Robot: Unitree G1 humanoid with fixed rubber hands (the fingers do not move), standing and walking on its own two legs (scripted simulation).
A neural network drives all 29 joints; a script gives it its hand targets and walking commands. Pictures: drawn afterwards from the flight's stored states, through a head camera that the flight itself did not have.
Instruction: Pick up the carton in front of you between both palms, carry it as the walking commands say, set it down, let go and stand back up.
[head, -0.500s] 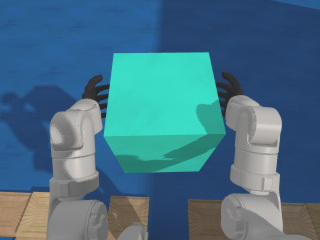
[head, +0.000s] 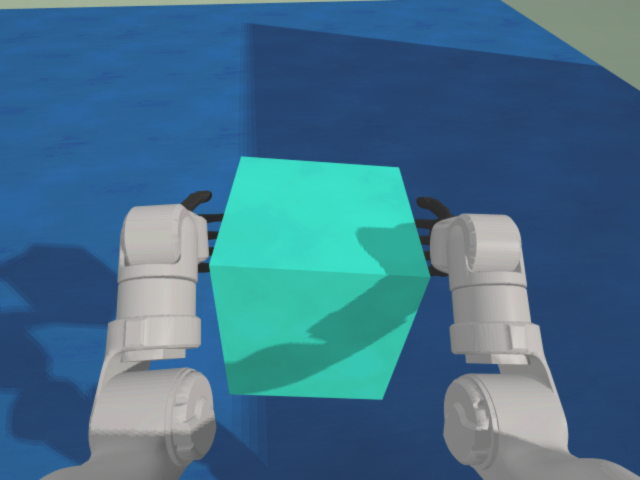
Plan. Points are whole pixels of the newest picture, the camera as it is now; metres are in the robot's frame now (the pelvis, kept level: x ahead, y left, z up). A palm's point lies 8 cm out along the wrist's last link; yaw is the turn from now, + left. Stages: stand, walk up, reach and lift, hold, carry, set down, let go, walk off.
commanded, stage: carry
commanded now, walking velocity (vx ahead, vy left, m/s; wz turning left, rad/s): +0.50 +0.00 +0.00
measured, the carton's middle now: (313, 281) +0.38 -0.01 +0.06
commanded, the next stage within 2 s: none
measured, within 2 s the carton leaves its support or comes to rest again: neither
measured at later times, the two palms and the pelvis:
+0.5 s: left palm (198, 144) +0.65 +0.17 +0.11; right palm (372, 133) +0.65 -0.13 +0.12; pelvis +0.29 +0.01 -0.02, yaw -2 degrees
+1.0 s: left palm (227, 89) +0.87 +0.14 +0.10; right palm (366, 86) +0.86 -0.16 +0.11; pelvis +0.58 -0.01 +0.00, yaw -2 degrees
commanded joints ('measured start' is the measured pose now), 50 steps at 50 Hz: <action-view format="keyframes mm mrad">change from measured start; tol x16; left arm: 1 -543 -1157 -465 20 -402 -62 -245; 11 -612 -1196 -715 -420 -530 -149 -242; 29 -552 -1128 -721 -255 -500 -112 -252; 50 103 -1128 -885 -591 -400 -65 -278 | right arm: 1 -746 1192 546 -73 446 -62 257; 17 -523 1127 739 -345 405 -148 181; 26 -442 951 611 -157 340 -96 218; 33 -577 1175 666 -296 471 -104 263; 50 97 1058 799 -556 335 -52 309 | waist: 1 109 -134 -471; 23 51 -122 -402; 26 3 319 -609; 30 11 89 -418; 50 37 172 -263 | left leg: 1 -419 -37 -40 388 -21 -104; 3 -624 -4 -95 587 -15 -120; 10 -649 69 -64 499 180 -144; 18 -622 33 7 88 418 -114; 24 87 -15 77 -297 586 -58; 26 598 429 -605 -259 695 140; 27 557 384 -661 -327 535 149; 32 249 272 -341 -424 552 27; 45 448 209 -64 -478 930 -24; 50 333 182 41 -265 1132 -73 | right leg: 1 819 -280 437 20 341 16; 5 762 -287 495 -65 -71 -94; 23 571 -140 87 164 529 18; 24 449 -114 57 306 377 47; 26 -101 74 84 753 -632 117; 28 -245 25 135 838 -592 84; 46 -146 -26 -54 52 -143 130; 50 173 44 -153 -131 -102 91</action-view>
